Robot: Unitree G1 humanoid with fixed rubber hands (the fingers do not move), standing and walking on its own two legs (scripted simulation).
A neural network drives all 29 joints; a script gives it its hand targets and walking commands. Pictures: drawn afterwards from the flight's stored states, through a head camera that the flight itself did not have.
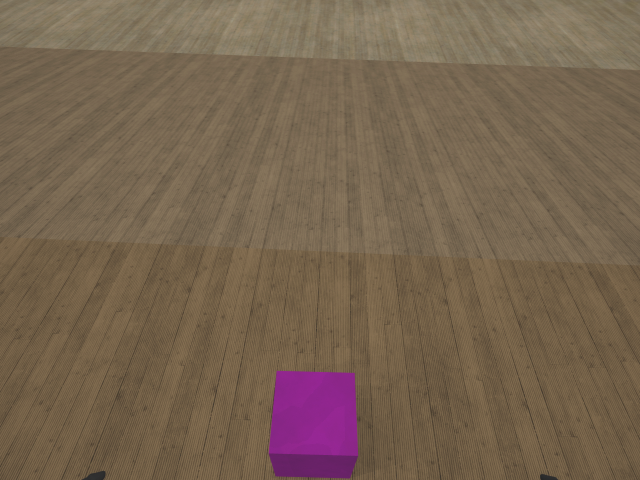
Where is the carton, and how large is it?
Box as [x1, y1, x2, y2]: [269, 371, 357, 477]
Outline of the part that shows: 277,371 269,445 269,455 275,475 349,477 357,457 354,373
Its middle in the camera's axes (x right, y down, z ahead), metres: -0.01 +0.51 +1.06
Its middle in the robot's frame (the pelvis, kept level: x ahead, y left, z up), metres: +0.39 +0.01 -0.66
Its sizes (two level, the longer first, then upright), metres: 0.210 0.200 0.250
